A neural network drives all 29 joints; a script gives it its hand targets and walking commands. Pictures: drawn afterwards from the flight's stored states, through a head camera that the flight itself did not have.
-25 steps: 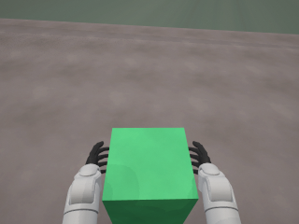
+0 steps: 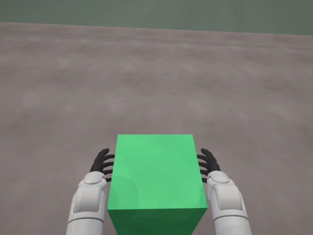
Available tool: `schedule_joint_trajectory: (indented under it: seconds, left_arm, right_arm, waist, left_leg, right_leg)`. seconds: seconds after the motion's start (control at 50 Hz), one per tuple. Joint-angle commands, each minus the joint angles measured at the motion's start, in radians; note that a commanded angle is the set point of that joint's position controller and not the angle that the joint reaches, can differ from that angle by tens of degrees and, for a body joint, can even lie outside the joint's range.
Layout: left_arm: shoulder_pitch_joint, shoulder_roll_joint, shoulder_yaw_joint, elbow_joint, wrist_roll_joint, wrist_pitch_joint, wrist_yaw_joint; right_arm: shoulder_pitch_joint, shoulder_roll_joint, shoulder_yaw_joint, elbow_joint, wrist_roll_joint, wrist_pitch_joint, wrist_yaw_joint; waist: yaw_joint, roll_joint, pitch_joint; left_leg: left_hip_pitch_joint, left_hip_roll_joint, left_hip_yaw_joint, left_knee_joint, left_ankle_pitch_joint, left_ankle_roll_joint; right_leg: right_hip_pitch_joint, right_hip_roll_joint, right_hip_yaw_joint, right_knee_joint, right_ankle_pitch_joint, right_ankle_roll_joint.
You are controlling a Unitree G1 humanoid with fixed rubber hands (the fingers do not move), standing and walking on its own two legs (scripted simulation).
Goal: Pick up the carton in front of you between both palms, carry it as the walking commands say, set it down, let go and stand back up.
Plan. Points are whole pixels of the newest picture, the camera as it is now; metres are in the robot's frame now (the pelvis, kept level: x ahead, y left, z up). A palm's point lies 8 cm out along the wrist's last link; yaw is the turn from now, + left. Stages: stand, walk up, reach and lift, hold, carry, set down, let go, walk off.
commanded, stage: hold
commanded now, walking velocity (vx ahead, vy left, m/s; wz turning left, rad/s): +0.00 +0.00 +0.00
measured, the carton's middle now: (155, 188) +0.29 +0.00 -0.04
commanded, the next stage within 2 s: set down in 0.58 s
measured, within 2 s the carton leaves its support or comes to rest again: neither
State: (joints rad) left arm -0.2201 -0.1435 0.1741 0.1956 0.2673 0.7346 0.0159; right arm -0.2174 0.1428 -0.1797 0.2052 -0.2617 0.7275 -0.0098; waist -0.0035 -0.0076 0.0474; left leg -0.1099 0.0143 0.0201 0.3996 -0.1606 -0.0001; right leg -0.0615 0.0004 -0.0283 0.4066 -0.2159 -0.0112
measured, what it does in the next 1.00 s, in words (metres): stands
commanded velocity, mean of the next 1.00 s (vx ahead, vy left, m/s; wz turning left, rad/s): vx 0.00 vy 0.00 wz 0.00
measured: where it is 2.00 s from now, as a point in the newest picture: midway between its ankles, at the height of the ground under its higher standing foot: outside the picture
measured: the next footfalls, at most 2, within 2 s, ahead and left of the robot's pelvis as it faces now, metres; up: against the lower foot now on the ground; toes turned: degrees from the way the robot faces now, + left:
none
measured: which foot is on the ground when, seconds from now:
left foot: down 0.00-1.00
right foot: down 0.00-1.00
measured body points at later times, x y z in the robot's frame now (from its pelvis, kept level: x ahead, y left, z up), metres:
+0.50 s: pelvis +0.00 +0.01 +0.00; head -0.06 +0.02 +0.44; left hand +0.31 +0.15 +0.04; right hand +0.29 -0.15 +0.04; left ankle +0.05 +0.12 -0.74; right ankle +0.01 -0.11 -0.74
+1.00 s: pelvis +0.00 +0.00 -0.02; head +0.07 +0.01 +0.43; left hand +0.36 +0.15 -0.03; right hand +0.35 -0.15 -0.03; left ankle +0.05 +0.12 -0.74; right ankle +0.01 -0.11 -0.74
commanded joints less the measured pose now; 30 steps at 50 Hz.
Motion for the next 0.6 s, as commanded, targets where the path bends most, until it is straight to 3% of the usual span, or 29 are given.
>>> schedule_joint_trajectory:
  seconds: [0.0,0.14,0.32,0.44,0.58]
  left_arm:
    - [-0.443,-0.92,-0.494,-0.029,-0.233,-0.042,-0.244]
    - [-0.517,-0.96,-0.468,0.043,-0.23,-0.039,-0.275]
    - [-0.578,-0.984,-0.452,0.095,-0.233,-0.039,-0.297]
    - [-0.576,-0.981,-0.442,0.105,-0.231,-0.037,-0.295]
    - [-0.553,-0.967,-0.452,0.078,-0.236,-0.037,-0.279]
  right_arm:
    - [-0.488,0.918,0.507,-0.04,0.245,-0.045,0.245]
    - [-0.545,0.95,0.462,0.043,0.233,-0.047,0.271]
    - [-0.602,0.976,0.43,0.099,0.224,-0.052,0.29]
    - [-0.602,0.975,0.42,0.104,0.22,-0.047,0.29]
    - [-0.575,0.966,0.428,0.073,0.225,-0.04,0.276]
  waist:
    - [0.019,-0.002,-0.212]
    - [0.008,0.004,-0.184]
    - [0.004,0.016,-0.186]
    - [0.005,0.018,-0.193]
    - [0.004,0.014,-0.235]
  left_leg:
    - [0.107,-0.095,-0.094,-0.04,0.04,0.027]
    - [0.115,-0.082,-0.094,-0.051,-0.071,0.023]
    - [0.113,-0.068,-0.103,-0.068,-0.125,0.016]
    - [0.124,-0.064,-0.106,-0.074,-0.079,0.013]
    - [0.16,-0.069,-0.108,-0.062,0.067,0.007]
  right_leg:
    - [-0.04,0.06,0.125,-0.082,0.058,-0.012]
    - [-0.092,0.056,0.12,-0.095,-0.059,-0.024]
    - [-0.103,0.06,0.111,-0.089,-0.094,-0.026]
    - [-0.092,0.065,0.111,-0.088,-0.052,-0.019]
    - [-0.061,0.071,0.114,-0.086,0.06,-0.01]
